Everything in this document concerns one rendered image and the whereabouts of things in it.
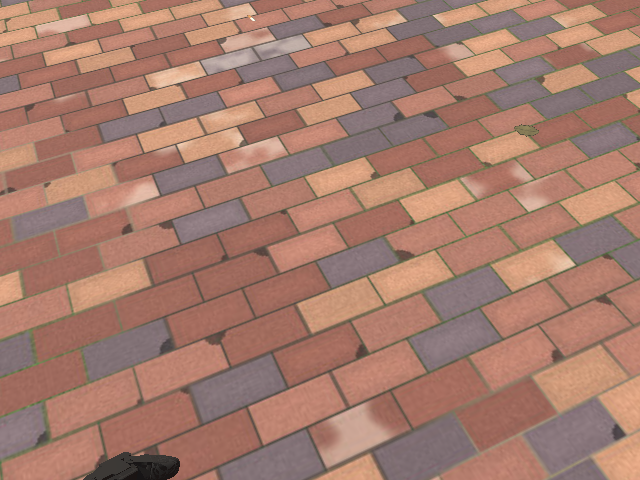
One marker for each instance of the robot left hand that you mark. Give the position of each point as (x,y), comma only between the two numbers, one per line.
(143,467)

